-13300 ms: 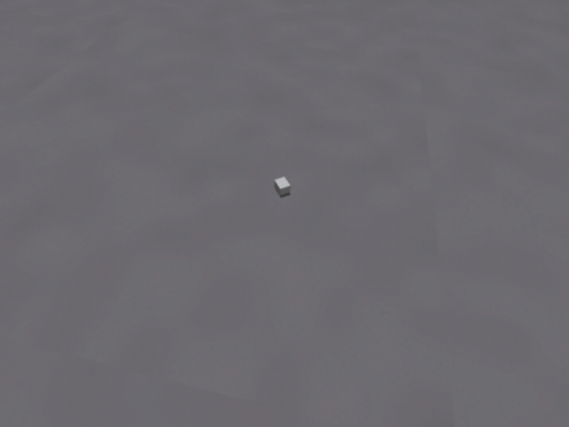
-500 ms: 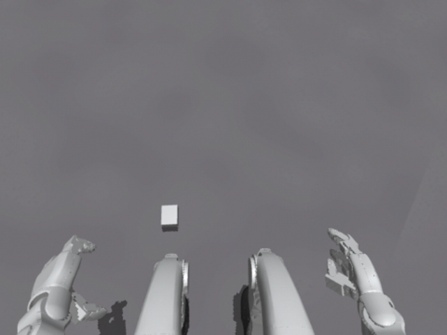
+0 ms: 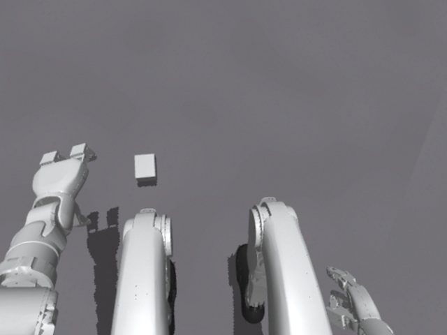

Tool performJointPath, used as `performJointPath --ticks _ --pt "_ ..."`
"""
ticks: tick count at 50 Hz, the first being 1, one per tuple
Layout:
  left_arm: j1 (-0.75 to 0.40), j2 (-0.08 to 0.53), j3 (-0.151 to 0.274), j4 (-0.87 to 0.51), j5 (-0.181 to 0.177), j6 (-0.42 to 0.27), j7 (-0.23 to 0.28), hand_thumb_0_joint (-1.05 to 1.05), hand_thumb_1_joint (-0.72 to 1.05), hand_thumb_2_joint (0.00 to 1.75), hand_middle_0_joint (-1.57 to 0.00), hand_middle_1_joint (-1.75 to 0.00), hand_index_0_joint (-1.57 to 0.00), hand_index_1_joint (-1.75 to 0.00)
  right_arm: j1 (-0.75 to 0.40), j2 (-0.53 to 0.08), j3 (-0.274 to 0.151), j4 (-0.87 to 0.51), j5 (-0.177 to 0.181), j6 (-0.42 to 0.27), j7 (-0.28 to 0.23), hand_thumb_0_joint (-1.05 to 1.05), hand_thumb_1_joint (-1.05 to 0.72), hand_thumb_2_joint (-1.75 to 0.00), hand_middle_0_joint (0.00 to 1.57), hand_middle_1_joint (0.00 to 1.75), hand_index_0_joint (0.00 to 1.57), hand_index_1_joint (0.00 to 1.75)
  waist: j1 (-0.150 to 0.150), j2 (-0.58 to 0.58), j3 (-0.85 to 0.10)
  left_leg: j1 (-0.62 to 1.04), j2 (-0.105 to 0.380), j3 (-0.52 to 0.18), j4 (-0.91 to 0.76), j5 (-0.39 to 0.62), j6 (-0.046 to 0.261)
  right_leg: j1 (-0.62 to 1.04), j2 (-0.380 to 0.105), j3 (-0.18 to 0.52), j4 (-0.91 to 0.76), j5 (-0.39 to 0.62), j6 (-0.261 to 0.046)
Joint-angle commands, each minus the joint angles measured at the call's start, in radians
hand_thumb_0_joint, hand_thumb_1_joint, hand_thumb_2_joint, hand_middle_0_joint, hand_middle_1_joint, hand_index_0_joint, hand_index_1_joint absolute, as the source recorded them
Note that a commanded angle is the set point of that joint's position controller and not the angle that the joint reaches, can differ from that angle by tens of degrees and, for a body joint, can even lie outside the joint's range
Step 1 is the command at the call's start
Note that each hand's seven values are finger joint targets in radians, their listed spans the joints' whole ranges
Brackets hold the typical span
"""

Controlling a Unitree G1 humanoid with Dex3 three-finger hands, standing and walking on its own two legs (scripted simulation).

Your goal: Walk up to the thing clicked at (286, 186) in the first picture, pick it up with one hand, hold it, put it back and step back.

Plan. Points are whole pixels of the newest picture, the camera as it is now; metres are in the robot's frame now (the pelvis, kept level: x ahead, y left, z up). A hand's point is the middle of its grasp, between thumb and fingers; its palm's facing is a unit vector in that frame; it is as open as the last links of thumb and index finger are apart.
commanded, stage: rise first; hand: left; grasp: from above
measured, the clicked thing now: (146, 167) +0.49 +0.17 -0.39
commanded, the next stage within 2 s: approach in 1.26 s
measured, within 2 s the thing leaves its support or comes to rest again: neither
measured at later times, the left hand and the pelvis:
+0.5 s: hand (97, 181) +0.41 +0.25 -0.23, palm faces -0.48 -0.02 -0.88, open 14.0 cm; pelvis +0.01 +0.01 -0.05, yaw -1 degrees
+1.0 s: hand (107, 178) +0.42 +0.23 -0.25, palm faces -0.47 -0.02 -0.88, open 13.7 cm; pelvis +0.01 +0.01 -0.06, yaw -2 degrees
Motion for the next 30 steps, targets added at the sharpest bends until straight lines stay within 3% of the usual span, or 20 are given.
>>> performJointPath --ticks 1,5,7,11,13,15,17,19,20,22,23,25,28,29,30 --pt "-0.281 0.234 0.039 -0.05 0.058 -0.021 0.073 0.0 -0.53 1.0 -0.05 -0.99 -0.07 -0.98 0.115 -0.198 -0.058 -0.071 -0.01 -0.018 -0.009 0.0 -0.89 -0.9 0.2 0.3 0.2 0.3 -0.027 0.06 -0.577 0.319 -0.042 0.044 -0.244 -0.011 0.043 0.314 0.038 -0.021 -0.25 -0.062 -0.027" --pt "-0.334 0.248 0.037 -0.003 0.114 -0.023 0.108 0.0 -0.52 1.0 -0.06 -0.98 -0.07 -0.97 0.124 -0.205 -0.049 -0.055 -0.016 -0.007 -0.001 0.0 -0.89 -0.9 0.2 0.3 0.2 0.3 -0.03 0.149 -0.595 0.37 -0.038 0.024 -0.245 0.027 0.029 0.236 0.034 -0.046 -0.184 0.003 -0.038" --pt "-0.347 0.223 0.022 0.042 0.13 -0.022 0.123 0.0 -0.53 1.0 -0.06 -0.96 -0.07 -0.95 0.131 -0.208 -0.048 -0.043 -0.021 -0.004 0.005 0.0 -0.89 -0.9 0.2 0.3 0.2 0.3 -0.05 0.146 -0.578 0.373 -0.034 0.013 -0.229 0.043 0.028 0.197 0.031 -0.054 -0.163 0.026 -0.037" --pt "-0.4 0.25 0.033 0.064 0.167 -0.025 0.157 0.0 -0.52 0.99 -0.07 -0.94 -0.08 -0.94 0.158 -0.212 -0.047 -0.017 -0.034 0.004 0.013 0.0 -0.89 -0.9 0.2 0.3 0.2 0.3 -0.058 0.162 -0.601 0.352 -0.037 0.025 -0.193 0.076 0.032 0.194 0.032 -0.055 -0.139 0.058 -0.038" --pt "-0.399 0.233 0.03 0.098 0.185 -0.024 0.17 0.0 -0.52 0.99 -0.08 -0.93 -0.08 -0.93 0.159 -0.217 -0.047 -0.023 -0.04 0.002 0.019 0.0 -0.89 -0.9 0.2 0.3 0.2 0.3 -0.062 0.187 -0.617 0.381 -0.031 0.013 -0.188 0.11 0.025 0.174 0.026 -0.06 -0.115 0.09 -0.036" --pt "-0.424 0.22 0.021 0.105 0.195 -0.026 0.18 0.0 -0.52 0.99 -0.09 -0.92 -0.08 -0.92 0.167 -0.218 -0.048 -0.018 -0.046 0.004 0.025 0.0 -0.89 -0.9 0.2 0.3 0.2 0.3 -0.082 0.167 -0.613 0.356 -0.032 0.018 -0.167 0.121 0.029 0.176 0.026 -0.061 -0.11 0.102 -0.034" --pt "-0.421 0.225 0.024 0.115 0.201 -0.028 0.19 0.0 -0.5 0.97 -0.1 -0.91 -0.1 -0.91 0.17 -0.21 -0.048 -0.011 -0.052 0.006 0.029 0.0 -0.89 -0.9 0.2 0.3 0.2 0.3 -0.075 0.177 -0.622 0.355 -0.033 0.028 -0.15 0.131 0.032 0.184 0.028 -0.059 -0.106 0.108 -0.034" --pt "-0.424 0.224 0.027 0.135 0.219 -0.027 0.2 0.0 -0.5 0.97 -0.1 -0.91 -0.1 -0.91 0.182 -0.216 -0.046 -0.01 -0.058 0.006 0.033 0.0 -0.89 -0.9 0.2 0.3 0.2 0.3 -0.088 0.165 -0.618 0.346 -0.031 0.02 -0.143 0.138 0.031 0.175 0.025 -0.063 -0.094 0.116 -0.031" --pt "-0.474 0.259 0.039 0.089 0.22 -0.033 0.206 0.0 -0.48 0.95 -0.12 -0.9 -0.12 -0.9 0.178 -0.215 -0.049 -0.007 -0.057 0.009 0.034 0.0 -0.9 -0.9 0.2 0.3 0.2 0.3 -0.073 0.187 -0.649 0.336 -0.035 0.033 -0.137 0.127 0.035 0.192 0.031 -0.059 -0.092 0.106 -0.035" --pt "-0.425 0.223 0.023 0.155 0.229 -0.027 0.212 0.0 -0.48 0.95 -0.12 -0.89 -0.12 -0.89 0.176 -0.207 -0.046 -0.01 -0.06 0.011 0.037 0.0 -0.9 -0.9 0.2 0.3 0.2 0.3 -0.083 0.146 -0.621 0.322 -0.034 0.038 -0.12 0.13 0.04 0.19 0.033 -0.061 -0.1 0.111 -0.031" --pt "-0.472 0.252 0.038 0.114 0.237 -0.034 0.22 0.0 -0.49 0.96 -0.12 -0.9 -0.12 -0.9 0.183 -0.208 -0.048 -0.008 -0.064 0.012 0.038 0.0 -0.9 -0.9 0.2 0.3 0.2 0.3 -0.089 0.149 -0.644 0.294 -0.037 0.047 -0.108 0.124 0.045 0.217 0.035 -0.057 -0.101 0.11 -0.029" --pt "-0.455 0.226 0.026 0.147 0.239 -0.034 0.228 0.0 -0.48 0.94 -0.12 -0.91 -0.13 -0.9 0.176 -0.198 -0.042 -0.008 -0.068 0.013 0.039 0.0 -0.9 -0.9 0.2 0.3 0.2 0.3 -0.088 0.145 -0.623 0.278 -0.037 0.052 -0.103 0.12 0.046 0.213 0.035 -0.055 -0.1 0.107 -0.028" --pt "-0.482 0.227 0.03 0.152 0.248 -0.037 0.238 0.0 -0.48 0.94 -0.13 -0.89 -0.13 -0.89 0.185 -0.207 -0.043 0.001 -0.074 0.01 0.042 0.0 -0.9 -0.9 0.2 0.3 0.2 0.3 -0.098 0.156 -0.62 0.286 -0.033 0.039 -0.097 0.113 0.043 0.168 0.03 -0.059 -0.077 0.099 -0.029" --pt "-0.5 0.249 0.033 0.139 0.245 -0.039 0.242 0.0 -0.47 0.94 -0.14 -0.89 -0.14 -0.89 0.177 -0.203 -0.042 -0.001 -0.073 0.01 0.042 0.0 -0.9 -0.9 0.2 0.3 0.2 0.3 -0.085 0.172 -0.644 0.286 -0.035 0.043 -0.098 0.11 0.044 0.184 0.036 -0.059 -0.076 0.095 -0.033" --pt "-0.46 0.238 0.037 0.19 0.252 -0.032 0.245 0.0 -0.49 0.95 -0.13 -0.9 -0.13 -0.9 0.183 -0.207 -0.045 0.002 -0.076 0.01 0.043 0.0 -0.9 -0.9 0.2 0.3 0.2 0.3 -0.094 0.138 -0.618 0.286 -0.032 0.042 -0.088 0.106 0.047 0.177 0.033 -0.059 -0.083 0.096 -0.029"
